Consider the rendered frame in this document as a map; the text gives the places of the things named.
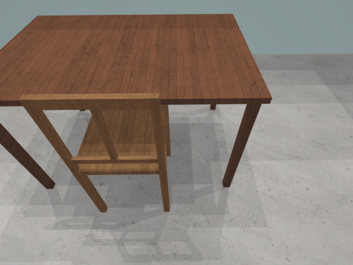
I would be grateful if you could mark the chair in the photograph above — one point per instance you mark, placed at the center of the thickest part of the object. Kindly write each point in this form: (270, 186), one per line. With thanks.
(128, 133)

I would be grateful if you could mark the table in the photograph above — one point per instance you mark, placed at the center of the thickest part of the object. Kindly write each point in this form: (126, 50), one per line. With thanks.
(186, 58)

